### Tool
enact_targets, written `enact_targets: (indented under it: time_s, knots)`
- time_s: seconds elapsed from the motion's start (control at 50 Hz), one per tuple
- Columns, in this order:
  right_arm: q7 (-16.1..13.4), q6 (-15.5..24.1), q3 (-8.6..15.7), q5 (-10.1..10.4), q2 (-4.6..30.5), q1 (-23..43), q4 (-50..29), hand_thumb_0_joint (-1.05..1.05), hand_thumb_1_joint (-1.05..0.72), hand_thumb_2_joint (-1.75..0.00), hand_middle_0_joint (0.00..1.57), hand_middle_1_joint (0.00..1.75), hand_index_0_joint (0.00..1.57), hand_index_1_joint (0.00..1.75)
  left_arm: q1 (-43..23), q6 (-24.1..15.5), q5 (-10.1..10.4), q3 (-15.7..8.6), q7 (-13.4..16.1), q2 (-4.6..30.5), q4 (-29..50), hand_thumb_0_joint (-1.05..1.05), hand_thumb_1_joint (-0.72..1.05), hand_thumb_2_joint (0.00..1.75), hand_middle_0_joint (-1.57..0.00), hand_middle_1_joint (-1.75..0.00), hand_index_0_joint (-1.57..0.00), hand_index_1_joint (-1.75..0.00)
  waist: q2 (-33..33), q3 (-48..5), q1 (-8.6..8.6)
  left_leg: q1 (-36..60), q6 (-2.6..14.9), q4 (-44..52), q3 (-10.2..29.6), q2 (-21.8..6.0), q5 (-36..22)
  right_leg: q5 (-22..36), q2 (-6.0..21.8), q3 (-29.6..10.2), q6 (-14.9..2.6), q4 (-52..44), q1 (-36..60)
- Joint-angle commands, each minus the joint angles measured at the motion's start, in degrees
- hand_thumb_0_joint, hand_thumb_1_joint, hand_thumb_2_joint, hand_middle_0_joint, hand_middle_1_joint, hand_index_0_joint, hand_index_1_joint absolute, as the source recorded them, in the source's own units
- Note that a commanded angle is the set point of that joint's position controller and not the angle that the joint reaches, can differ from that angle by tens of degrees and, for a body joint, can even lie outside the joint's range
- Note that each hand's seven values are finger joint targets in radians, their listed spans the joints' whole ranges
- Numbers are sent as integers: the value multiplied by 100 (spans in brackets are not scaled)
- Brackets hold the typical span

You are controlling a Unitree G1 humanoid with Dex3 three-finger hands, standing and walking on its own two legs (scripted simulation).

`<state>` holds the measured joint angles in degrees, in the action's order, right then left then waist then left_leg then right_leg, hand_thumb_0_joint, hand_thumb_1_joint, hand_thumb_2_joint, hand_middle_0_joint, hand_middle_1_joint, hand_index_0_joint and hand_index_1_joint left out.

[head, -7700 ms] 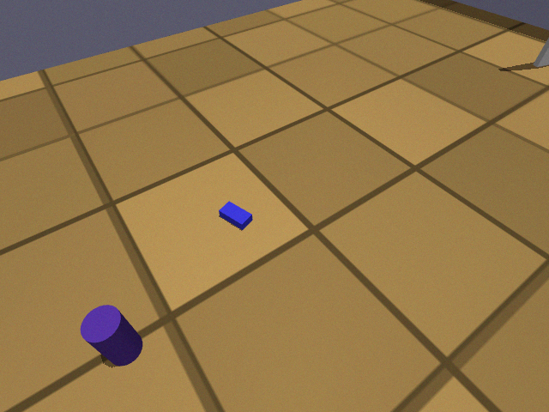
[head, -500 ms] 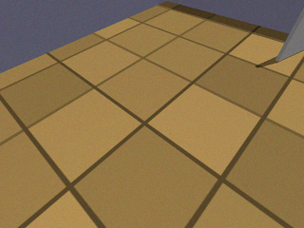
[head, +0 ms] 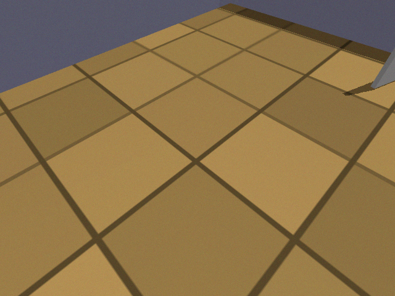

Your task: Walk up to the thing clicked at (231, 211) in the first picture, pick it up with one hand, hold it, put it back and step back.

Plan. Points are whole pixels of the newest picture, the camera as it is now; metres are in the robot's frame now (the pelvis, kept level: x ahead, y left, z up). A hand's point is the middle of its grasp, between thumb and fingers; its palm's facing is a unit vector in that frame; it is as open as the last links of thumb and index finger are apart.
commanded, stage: stand
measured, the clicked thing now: out of the picture +0.03 +0.42 -0.76
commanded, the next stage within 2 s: none
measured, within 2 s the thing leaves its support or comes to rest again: neither
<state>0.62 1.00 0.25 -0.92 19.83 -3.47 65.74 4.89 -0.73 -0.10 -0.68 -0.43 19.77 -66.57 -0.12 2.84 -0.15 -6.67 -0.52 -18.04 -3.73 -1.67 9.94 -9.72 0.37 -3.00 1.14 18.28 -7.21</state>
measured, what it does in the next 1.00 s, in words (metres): stands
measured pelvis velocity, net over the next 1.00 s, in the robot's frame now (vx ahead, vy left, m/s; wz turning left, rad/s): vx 0.00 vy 0.00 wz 0.02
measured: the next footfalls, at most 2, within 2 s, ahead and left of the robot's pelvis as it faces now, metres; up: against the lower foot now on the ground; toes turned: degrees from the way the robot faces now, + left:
none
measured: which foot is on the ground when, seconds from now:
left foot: down 0.00-1.00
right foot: down 0.00-1.00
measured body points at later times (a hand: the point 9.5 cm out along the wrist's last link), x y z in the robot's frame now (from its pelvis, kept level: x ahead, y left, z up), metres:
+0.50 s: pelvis +0.00 +0.00 +0.00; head +0.01 +0.00 +0.45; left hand +0.08 +0.30 -0.13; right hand +0.09 -0.30 -0.13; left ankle +0.00 +0.12 -0.75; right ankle +0.00 -0.13 -0.75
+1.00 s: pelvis +0.00 +0.00 +0.00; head +0.01 +0.00 +0.45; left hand +0.06 +0.30 -0.14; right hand +0.08 -0.30 -0.13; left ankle +0.00 +0.12 -0.75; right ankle +0.00 -0.13 -0.75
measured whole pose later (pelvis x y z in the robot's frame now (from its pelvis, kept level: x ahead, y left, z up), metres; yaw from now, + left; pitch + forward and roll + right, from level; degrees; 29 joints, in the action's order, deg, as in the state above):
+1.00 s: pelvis +0.00 +0.00 +0.00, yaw +1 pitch -2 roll +0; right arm 0.8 0.4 0.1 -0.8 20.2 -5.5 66.2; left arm 6.5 -0.6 -0.3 0.0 -0.3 19.7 -65.5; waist 0.0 3.0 -0.4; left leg -6.3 -0.2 -17.7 -2.6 -0.9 9.7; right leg -9.8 1.1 -1.8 1.5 17.6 -6.2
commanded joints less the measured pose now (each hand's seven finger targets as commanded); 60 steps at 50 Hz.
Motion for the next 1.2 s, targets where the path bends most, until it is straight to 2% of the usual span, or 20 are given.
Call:
enact_targets:
  time_s: [0.0, 0.26, 0.46, 0.56, 0.68, 0.74, 0.82, 0.92, 1.02, 1.08, 1.18]
  knots:
    - [-92, 116, 270, 29, 1236, 294, -362, 0, -90, -90, 20, 30, 20, 30, -280, -132, -26, -214, 83, 1183, 338, 0, 90, 90, -20, -30, -20, -30, 40, -585, -23, 328, 169, 304, 652, -729, -543, 804, 611, -396, -167, -233, -66]
    - [-96, 106, 256, 44, 1209, 210, -359, 0, -90, -90, 20, 30, 20, 30, -202, -137, -26, -205, 106, 1210, 376, 0, 90, 90, -20, -30, -20, -30, 52, -708, -40, 421, 157, 184, 615, -697, -1188, 1351, 694, -339, -166, -196, 164]
    - [-87, 87, 243, 41, 1214, 175, -345, 0, -90, -90, 20, 30, 20, 30, -205, -109, -30, -198, 103, 1217, 406, 0, 90, 90, -20, -30, -20, -30, 70, -456, -16, 162, 152, 368, 657, -665, -494, 690, 679, -338, -176, -312, 108]
    - [-83, 101, 240, 47, 1203, 184, -351, 0, -90, -90, 20, 30, 20, 30, -186, -110, -25, -196, 92, 1229, 406, 0, 90, 90, -20, -30, -20, -30, 1, -472, -10, 279, 146, 331, 676, -650, -680, 802, 686, -336, -187, -317, 70]
    - [-79, 90, 256, 48, 1259, 160, -343, 0, -90, -90, 20, 30, 20, 30, -141, -117, -41, -171, 92, 1200, 420, 0, 90, 90, -20, -30, -20, -30, 20, -506, -9, 279, 160, 315, 697, -657, -568, 702, 691, -329, -173, -351, 59]
    - [-78, 88, 238, 40, 1226, 87, -315, 0, -90, -90, 20, 30, 20, 30, -170, -103, -26, -169, 91, 1223, 424, 0, 90, 90, -20, -30, -20, -30, 6, -392, -39, 212, 121, 372, 705, -625, -373, 518, 667, -331, -186, -361, -41]
    - [-68, 64, 249, 35, 1243, 66, -313, 0, -90, -90, 20, 30, 20, 30, -153, -97, -43, -174, 89, 1244, 428, 0, 90, 90, -20, -30, -20, -30, -7, -388, -39, 93, 159, 396, 721, -621, 9, 325, 687, -343, -201, -395, -7]
    - [-70, 88, 232, 41, 1235, 55, -312, 0, -90, -90, 20, 30, 20, 30, -101, -119, -37, -166, 92, 1234, 430, 0, 90, 90, -20, -30, -20, -30, -21, -492, -26, 252, 172, 291, 719, -640, -566, 794, 726, -349, -199, -312, 60]
    - [-77, 104, 218, 49, 1240, 28, -315, 0, -90, -90, 20, 30, 20, 30, -100, -117, -23, -157, 97, 1239, 441, 0, 90, 90, -20, -30, -20, -30, 17, -512, -18, 278, 154, 297, 741, -652, -920, 893, 703, -287, -180, -279, 103]
    - [-85, 83, 225, 48, 1264, 14, -327, 0, -90, -90, 20, 30, 20, 30, -46, -113, -29, -142, 105, 1210, 426, 0, 90, 90, -20, -30, -20, -30, -8, -448, -9, 243, 165, 273, 736, -646, -714, 710, 713, -278, -176, -347, 50]
    - [-83, 75, 225, 50, 1257, -5, -346, 0, -90, -90, 20, 30, 20, 30, -54, -114, -41, -148, 107, 1241, 440, 0, 90, 90, -20, -30, -20, -30, -5, -527, -11, 222, 181, 268, 731, -637, -793, 867, 731, -265, -187, -321, 185]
